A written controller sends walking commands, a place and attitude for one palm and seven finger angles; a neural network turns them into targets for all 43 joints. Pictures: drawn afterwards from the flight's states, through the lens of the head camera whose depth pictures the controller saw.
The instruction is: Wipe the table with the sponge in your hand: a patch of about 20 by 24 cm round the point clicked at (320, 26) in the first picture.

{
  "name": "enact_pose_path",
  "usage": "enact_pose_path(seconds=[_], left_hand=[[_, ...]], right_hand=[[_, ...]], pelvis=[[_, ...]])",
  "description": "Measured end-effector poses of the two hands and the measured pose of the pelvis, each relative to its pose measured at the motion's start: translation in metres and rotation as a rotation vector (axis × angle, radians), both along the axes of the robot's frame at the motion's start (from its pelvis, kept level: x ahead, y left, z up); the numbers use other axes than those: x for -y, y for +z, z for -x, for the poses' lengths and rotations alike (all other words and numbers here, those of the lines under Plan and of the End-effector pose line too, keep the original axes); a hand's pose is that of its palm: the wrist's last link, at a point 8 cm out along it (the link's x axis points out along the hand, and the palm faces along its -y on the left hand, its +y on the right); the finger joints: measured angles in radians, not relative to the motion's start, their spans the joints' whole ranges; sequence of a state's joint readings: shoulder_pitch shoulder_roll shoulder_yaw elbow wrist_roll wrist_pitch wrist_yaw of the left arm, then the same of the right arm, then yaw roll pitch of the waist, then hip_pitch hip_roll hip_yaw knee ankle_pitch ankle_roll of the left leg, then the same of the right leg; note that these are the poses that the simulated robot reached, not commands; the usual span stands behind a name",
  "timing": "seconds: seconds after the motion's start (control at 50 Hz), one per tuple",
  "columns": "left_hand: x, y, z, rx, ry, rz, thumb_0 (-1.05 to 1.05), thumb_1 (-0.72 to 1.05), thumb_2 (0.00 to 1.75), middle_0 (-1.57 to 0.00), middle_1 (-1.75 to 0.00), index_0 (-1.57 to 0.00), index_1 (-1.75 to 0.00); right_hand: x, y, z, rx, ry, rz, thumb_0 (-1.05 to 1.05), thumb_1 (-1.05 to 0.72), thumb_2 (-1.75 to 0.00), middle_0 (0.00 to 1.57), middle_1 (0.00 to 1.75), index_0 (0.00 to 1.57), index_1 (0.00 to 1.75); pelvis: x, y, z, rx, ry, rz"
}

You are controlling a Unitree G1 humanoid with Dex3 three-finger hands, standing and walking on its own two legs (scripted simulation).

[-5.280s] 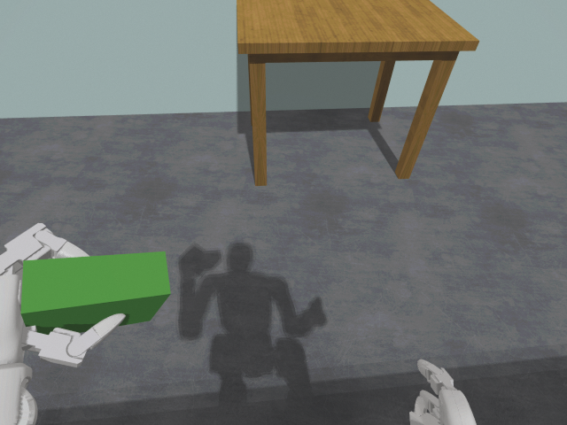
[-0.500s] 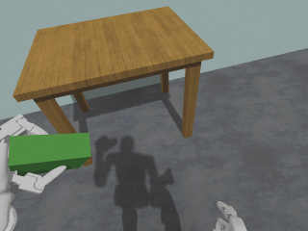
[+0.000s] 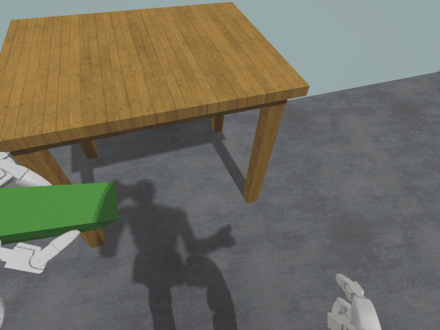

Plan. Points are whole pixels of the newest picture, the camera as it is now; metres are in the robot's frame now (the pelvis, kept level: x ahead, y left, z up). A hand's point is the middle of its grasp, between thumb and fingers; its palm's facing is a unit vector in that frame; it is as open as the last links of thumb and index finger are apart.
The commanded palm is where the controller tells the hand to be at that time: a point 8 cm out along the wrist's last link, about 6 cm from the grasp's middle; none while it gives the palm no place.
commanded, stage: take the last steps up to it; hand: left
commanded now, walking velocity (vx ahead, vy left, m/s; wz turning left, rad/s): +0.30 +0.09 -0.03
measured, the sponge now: (72, 211) +0.23 +0.22 +0.16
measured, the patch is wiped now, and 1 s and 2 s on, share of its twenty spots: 0.00 0.00 0.00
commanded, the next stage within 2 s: come to a stop and stand still in 1.22 s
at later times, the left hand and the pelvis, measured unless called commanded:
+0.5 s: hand (91, 155) +0.33 +0.22 +0.16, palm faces +0.36 -0.80 -0.48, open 9.3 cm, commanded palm +0.27 +0.27 +0.19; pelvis +0.11 -0.01 +0.01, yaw +0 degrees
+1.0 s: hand (95, 94) +0.44 +0.24 +0.19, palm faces +0.34 -0.82 -0.45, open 9.3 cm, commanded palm +0.38 +0.30 +0.19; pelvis +0.21 +0.03 +0.01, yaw -2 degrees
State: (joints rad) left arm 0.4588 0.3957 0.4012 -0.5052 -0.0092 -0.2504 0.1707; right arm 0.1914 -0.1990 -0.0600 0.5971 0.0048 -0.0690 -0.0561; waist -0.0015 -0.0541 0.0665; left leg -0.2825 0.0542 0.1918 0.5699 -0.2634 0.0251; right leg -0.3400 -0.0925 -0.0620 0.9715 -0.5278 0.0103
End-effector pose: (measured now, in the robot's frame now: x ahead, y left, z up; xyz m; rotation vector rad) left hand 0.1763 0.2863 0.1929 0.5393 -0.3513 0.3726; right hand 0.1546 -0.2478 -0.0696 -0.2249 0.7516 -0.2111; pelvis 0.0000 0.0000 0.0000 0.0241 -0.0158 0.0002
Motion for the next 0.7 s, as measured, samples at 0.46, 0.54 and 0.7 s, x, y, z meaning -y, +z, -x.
enact_pose_path(seconds=[0.46, 0.54, 0.7], left_hand=[[0.023, -0.011, -0.104, -0.152, 0.033, 0.026, 0.00, -0.43, 1.01, -0.84, -1.35, -0.84, -1.34], [0.028, -0.006, -0.121, -0.169, -0.019, 0.012, 0.00, -0.43, 1.01, -0.84, -1.34, -0.84, -1.34], [0.001, 0.021, -0.157, -0.037, -0.063, -0.068, 0.00, -0.43, 1.01, -0.84, -1.34, -0.84, -1.34]], right_hand=[[-0.003, -0.033, -0.095, -0.114, 0.057, -0.092, 0.01, -0.90, -0.89, 0.20, 0.30, 0.20, 0.30], [0.015, -0.014, -0.112, -0.107, 0.036, -0.026, 0.01, -0.90, -0.89, 0.20, 0.30, 0.20, 0.30], [0.002, 0.001, -0.151, -0.063, 0.005, 0.045, 0.01, -0.91, -0.89, 0.19, 0.30, 0.19, 0.30]], pelvis=[[0.012, 0.005, -0.098, -0.014, 0.000, 0.000], [0.008, 0.012, -0.114, -0.028, 0.004, -0.012], [-0.020, 0.007, -0.158, -0.026, -0.009, -0.007]])
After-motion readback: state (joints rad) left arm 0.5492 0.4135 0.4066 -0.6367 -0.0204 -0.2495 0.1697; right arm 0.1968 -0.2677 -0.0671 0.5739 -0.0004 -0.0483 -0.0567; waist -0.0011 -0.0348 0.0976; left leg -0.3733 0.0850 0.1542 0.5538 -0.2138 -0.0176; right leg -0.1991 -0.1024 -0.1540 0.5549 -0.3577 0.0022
